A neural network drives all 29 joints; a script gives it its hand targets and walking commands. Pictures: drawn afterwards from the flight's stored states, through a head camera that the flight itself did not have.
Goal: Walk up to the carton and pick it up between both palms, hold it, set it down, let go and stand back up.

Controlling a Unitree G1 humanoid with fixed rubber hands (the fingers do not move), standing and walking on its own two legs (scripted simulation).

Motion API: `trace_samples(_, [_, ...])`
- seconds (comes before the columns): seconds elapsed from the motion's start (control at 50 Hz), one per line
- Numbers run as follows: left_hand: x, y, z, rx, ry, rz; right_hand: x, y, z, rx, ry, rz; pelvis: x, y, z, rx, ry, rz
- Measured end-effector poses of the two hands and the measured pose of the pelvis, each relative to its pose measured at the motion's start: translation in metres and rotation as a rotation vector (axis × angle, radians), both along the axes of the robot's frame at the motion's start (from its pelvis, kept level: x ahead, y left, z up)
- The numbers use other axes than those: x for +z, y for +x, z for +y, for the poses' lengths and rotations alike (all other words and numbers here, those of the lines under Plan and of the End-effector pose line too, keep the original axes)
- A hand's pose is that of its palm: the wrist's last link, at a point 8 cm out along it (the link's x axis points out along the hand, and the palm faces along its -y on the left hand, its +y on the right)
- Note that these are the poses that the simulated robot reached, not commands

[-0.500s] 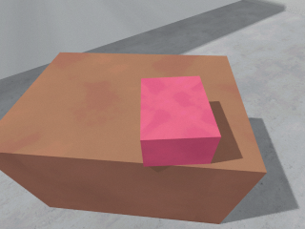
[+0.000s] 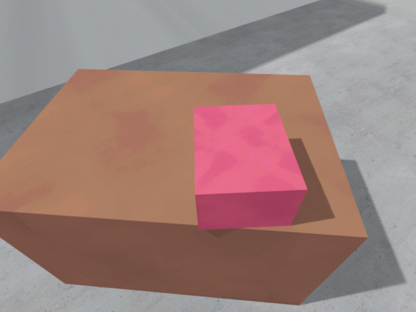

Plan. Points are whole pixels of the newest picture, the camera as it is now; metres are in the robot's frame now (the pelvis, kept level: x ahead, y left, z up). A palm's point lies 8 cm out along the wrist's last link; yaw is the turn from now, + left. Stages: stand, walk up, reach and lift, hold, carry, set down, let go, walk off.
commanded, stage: walk up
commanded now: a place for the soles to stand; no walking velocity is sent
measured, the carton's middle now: (239, 162) +0.51 -0.06 -0.04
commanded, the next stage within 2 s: reach and lift in 0.60 s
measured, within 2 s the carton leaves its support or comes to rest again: neither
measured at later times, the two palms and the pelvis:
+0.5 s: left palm out of the picture +0.06 +0.30 -0.12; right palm out of the picture +0.05 -0.31 -0.11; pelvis -0.01 +0.00 +0.00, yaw +0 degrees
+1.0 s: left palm out of the picture +0.17 +0.25 -0.09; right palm out of the picture +0.13 -0.34 -0.10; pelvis -0.03 -0.04 -0.02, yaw +0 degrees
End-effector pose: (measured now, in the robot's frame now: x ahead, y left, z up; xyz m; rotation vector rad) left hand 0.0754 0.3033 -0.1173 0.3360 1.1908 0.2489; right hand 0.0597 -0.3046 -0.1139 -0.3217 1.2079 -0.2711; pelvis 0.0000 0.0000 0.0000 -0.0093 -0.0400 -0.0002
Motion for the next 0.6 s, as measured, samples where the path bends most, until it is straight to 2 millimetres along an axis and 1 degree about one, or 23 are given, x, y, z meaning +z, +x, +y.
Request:
trace_samples(0.32, [0.001, -0.002, 0.003, -0.002, 0.008, 0.006, -0.001, -0.010, 0.001, -0.010, 0.000, 0.019, 0.000, -0.003, 0.001, 0.003, 0.003, -0.003])
trace_samples(0.6, [0.002, -0.016, 0.000, 0.009, 0.010, 0.020, -0.001, -0.011, -0.003, -0.001, 0.005, 0.016, 0.001, -0.009, -0.002, 0.007, 0.005, -0.008])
